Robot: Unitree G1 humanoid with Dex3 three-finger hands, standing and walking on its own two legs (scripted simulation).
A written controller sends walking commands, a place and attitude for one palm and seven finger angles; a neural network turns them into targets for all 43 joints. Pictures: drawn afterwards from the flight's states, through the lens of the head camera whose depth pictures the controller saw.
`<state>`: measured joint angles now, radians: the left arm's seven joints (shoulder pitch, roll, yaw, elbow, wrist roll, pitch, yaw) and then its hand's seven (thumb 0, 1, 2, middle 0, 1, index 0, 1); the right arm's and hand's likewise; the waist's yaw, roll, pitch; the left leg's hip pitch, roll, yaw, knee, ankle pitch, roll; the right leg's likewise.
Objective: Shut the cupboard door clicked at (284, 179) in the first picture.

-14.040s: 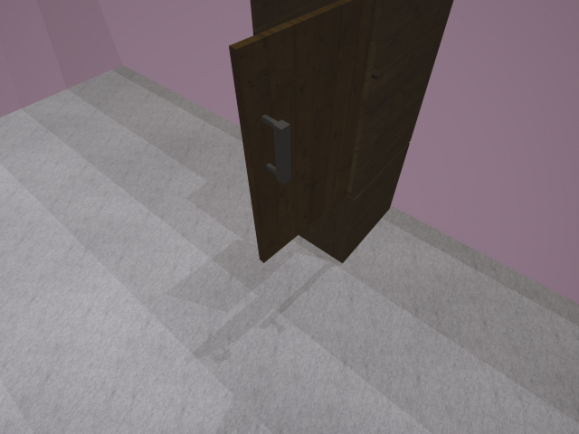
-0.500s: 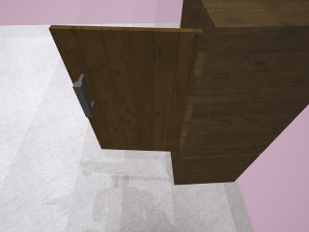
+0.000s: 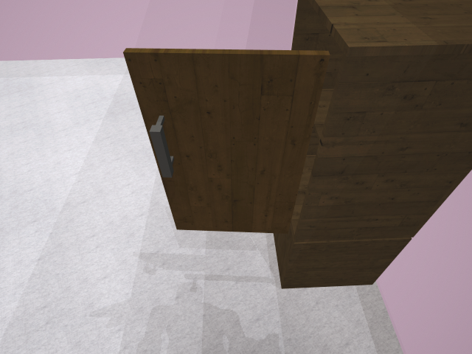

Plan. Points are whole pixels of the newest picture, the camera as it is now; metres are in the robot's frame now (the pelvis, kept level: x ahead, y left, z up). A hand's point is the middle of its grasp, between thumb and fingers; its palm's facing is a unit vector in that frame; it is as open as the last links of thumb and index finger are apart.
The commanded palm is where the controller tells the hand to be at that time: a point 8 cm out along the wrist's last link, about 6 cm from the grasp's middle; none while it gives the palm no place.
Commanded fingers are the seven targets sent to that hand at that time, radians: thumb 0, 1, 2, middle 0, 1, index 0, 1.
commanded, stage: come to a stop and stand still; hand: left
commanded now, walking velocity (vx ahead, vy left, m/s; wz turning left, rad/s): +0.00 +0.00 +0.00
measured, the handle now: (164, 147) +0.52 +0.21 +0.05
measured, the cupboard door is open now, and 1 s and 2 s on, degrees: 85 85 85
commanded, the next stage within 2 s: look again from close up in 1.38 s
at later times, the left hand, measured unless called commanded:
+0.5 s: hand out of the picture -0.03 +0.14 -0.16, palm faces +0.01 -0.98 -0.21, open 7.4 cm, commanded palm none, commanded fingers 0.00 0.90 0.90 -0.20 -0.30 -0.20 -0.30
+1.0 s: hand out of the picture +0.01 +0.09 -0.16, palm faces +0.05 -0.98 -0.21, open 7.3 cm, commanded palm none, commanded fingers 0.00 0.90 0.90 -0.20 -0.30 -0.20 -0.30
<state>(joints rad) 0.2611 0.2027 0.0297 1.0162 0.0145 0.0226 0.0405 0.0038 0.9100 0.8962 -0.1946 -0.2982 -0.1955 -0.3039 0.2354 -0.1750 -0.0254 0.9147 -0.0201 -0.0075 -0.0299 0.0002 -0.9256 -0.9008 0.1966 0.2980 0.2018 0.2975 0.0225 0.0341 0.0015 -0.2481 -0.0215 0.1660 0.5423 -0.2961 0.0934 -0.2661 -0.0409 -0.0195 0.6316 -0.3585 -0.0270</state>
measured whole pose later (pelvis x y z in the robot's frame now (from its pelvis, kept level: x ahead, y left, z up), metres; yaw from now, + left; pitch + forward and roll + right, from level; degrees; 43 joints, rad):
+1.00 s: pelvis +0.02 -0.08 +0.01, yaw +1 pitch +0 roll +2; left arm 0.29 0.13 -0.02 1.12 0.01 -0.03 0.04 0.01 0.92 0.90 -0.20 -0.30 -0.20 -0.30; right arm 0.27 -0.15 0.01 1.13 -0.01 -0.02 -0.04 0.01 -0.92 -0.90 0.20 0.30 0.20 0.30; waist 0.00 0.01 0.03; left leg -0.16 0.04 0.11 0.39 -0.23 -0.03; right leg -0.15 0.04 -0.06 0.44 -0.30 -0.08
